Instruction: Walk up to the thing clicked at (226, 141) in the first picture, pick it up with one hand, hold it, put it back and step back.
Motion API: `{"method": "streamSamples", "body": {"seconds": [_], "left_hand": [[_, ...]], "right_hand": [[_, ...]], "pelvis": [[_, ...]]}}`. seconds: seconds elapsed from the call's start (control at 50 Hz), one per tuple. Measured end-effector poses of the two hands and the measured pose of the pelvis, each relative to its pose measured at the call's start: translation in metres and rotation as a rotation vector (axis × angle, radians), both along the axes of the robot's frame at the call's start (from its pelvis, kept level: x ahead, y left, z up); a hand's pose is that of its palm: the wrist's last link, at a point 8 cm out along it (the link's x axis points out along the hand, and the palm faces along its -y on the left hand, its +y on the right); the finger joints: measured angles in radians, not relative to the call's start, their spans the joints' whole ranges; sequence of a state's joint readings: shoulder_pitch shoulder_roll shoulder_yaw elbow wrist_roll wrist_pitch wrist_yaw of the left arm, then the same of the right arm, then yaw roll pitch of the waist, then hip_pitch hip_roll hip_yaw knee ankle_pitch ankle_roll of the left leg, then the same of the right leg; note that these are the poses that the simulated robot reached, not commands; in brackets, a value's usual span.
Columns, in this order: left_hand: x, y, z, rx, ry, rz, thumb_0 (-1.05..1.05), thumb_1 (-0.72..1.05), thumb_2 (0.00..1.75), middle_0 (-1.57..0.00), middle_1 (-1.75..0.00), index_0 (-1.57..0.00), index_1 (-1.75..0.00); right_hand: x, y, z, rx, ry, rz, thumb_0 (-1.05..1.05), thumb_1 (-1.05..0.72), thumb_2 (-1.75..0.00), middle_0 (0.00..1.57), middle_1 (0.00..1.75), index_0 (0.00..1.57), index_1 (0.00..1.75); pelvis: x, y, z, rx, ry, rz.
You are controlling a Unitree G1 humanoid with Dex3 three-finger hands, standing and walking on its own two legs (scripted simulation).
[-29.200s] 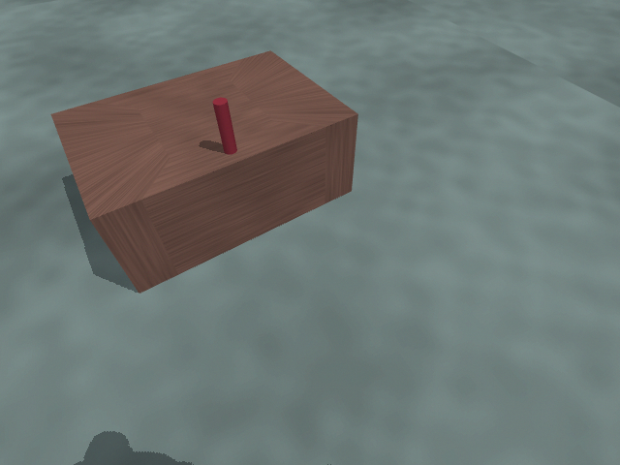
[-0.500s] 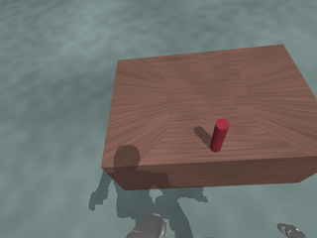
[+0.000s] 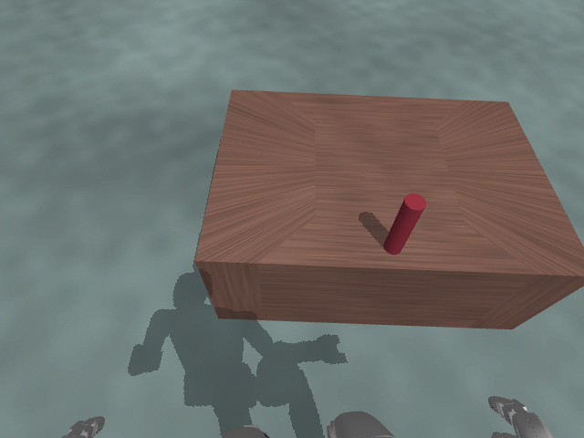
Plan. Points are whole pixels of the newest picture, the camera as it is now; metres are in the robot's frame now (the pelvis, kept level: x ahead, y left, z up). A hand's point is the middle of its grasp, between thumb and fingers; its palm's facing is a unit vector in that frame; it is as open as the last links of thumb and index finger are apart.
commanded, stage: step back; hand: right
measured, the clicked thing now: (402, 226) +0.60 -0.24 -0.25
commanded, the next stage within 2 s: none
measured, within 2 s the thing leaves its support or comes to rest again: neither
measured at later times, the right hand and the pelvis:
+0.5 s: hand out of the picture -0.10 -0.28 -0.17, palm faces -0.01 +0.93 -0.36, open 7.4 cm; pelvis -0.14 -0.01 +0.00, yaw -2 degrees
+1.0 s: hand out of the picture -0.17 -0.26 -0.16, palm faces +0.02 +0.93 -0.38, open 7.4 cm; pelvis -0.31 +0.01 -0.02, yaw -4 degrees
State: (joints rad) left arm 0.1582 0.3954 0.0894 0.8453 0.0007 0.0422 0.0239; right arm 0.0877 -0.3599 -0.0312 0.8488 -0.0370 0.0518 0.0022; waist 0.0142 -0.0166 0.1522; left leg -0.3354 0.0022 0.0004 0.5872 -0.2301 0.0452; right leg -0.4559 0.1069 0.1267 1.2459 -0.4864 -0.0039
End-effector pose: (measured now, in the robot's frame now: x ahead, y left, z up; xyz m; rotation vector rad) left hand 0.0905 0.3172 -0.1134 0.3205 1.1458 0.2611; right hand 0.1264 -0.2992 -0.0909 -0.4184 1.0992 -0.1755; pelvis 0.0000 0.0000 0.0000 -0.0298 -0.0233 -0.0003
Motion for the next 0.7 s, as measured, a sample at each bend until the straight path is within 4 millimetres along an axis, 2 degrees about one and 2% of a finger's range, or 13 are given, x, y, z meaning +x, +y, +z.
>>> {"method": "streamSamples", "body": {"seconds": [0.08, 0.16, 0.26, 0.34, 0.4, 0.46, 0.52, 0.62, 0.7], "left_hand": [[-0.036, 0.004, -0.001, 0.025, 0.064, -0.026, 0.00, 0.91, 0.90, -0.20, -0.30, -0.20, -0.30], [-0.070, -0.001, -0.003, 0.047, 0.114, -0.055, 0.00, 0.91, 0.90, -0.20, -0.30, -0.20, -0.30], [-0.114, -0.018, 0.005, 0.065, 0.126, -0.064, 0.00, 0.91, 0.90, -0.20, -0.30, -0.20, -0.30], [-0.142, -0.023, 0.022, 0.078, 0.132, -0.062, 0.00, 0.91, 0.90, -0.20, -0.30, -0.21, -0.30], [-0.145, -0.021, 0.030, 0.090, 0.117, -0.064, 0.00, 0.90, 0.90, -0.20, -0.30, -0.21, -0.30], [-0.136, -0.017, 0.033, 0.102, 0.054, -0.085, 0.01, 0.90, 0.90, -0.20, -0.30, -0.21, -0.30], [-0.128, -0.011, 0.030, 0.103, -0.027, -0.097, 0.00, 0.90, 0.90, -0.20, -0.30, -0.21, -0.30], [-0.131, 0.004, 0.007, 0.061, -0.108, -0.101, 0.00, 0.90, 0.90, -0.20, -0.30, -0.21, -0.30], [-0.153, 0.005, 0.000, 0.013, -0.085, -0.082, 0.00, 0.91, 0.90, -0.20, -0.30, -0.20, -0.30]], "right_hand": [[-0.013, 0.002, -0.002, 0.021, -0.052, -0.008, 0.01, -0.90, -0.90, 0.20, 0.30, 0.21, 0.30], [-0.039, -0.004, -0.016, 0.050, -0.074, -0.021, 0.01, -0.90, -0.90, 0.20, 0.30, 0.21, 0.30], [-0.091, -0.021, -0.042, 0.088, -0.042, -0.086, 0.01, -0.90, -0.90, 0.20, 0.30, 0.21, 0.30], [-0.140, -0.024, -0.041, 0.107, 0.043, -0.131, 0.01, -0.90, -0.90, 0.20, 0.30, 0.20, 0.30], [-0.176, -0.027, -0.039, 0.095, 0.086, -0.152, 0.01, -0.90, -0.90, 0.20, 0.30, 0.21, 0.30], [-0.210, -0.029, -0.040, 0.066, 0.146, -0.152, 0.01, -0.90, -0.90, 0.20, 0.30, 0.20, 0.30], [-0.237, -0.026, -0.042, 0.034, 0.201, -0.134, 0.01, -0.90, -0.90, 0.20, 0.30, 0.20, 0.30], [-0.262, -0.008, -0.040, -0.001, 0.195, -0.104, 0.01, -0.90, -0.90, 0.20, 0.30, 0.20, 0.30], [-0.275, 0.007, -0.024, 0.007, 0.143, -0.087, 0.01, -0.90, -0.90, 0.20, 0.30, 0.21, 0.30]], "pelvis": [[-0.025, -0.001, -0.002, 0.010, 0.001, -0.038], [-0.053, -0.006, -0.010, 0.025, -0.006, -0.074], [-0.087, -0.013, -0.017, -0.006, -0.030, -0.066], [-0.102, -0.016, -0.005, 0.068, -0.020, -0.095], [-0.115, -0.014, 0.001, 0.074, 0.001, -0.072], [-0.132, -0.011, 0.001, 0.065, 0.013, -0.052], [-0.150, -0.004, -0.004, 0.049, 0.011, -0.020], [-0.186, 0.011, -0.018, 0.063, -0.018, 0.011], [-0.207, 0.018, -0.011, 0.030, -0.025, 0.006]]}}
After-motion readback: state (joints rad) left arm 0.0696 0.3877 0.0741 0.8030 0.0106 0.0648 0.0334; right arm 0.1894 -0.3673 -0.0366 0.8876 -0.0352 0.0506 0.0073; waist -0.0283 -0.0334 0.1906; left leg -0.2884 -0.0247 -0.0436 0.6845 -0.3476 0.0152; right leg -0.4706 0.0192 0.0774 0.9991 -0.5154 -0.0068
